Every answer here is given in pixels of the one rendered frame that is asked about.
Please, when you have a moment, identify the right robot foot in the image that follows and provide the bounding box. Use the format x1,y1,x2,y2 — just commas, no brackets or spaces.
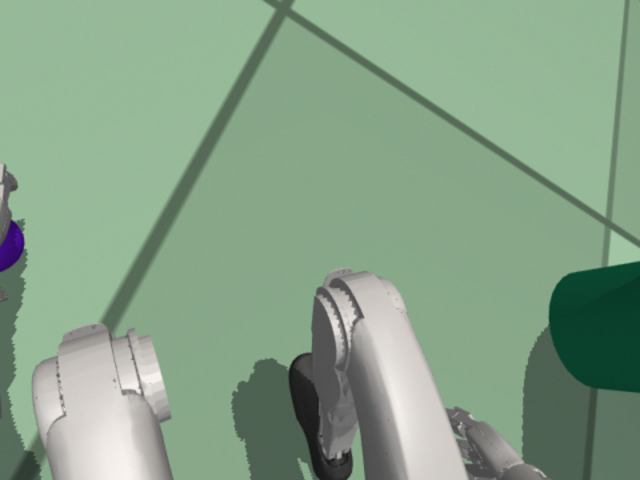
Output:
289,353,353,480

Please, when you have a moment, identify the ball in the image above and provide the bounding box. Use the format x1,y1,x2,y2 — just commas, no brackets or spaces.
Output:
0,220,24,272

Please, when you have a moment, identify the left robot hand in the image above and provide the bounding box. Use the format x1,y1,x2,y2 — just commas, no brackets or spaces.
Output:
0,164,18,302

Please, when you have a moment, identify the right robot hand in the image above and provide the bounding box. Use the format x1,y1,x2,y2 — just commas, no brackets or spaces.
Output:
445,406,526,480

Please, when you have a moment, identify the right robot arm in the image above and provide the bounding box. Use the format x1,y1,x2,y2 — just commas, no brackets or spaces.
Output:
500,464,552,480

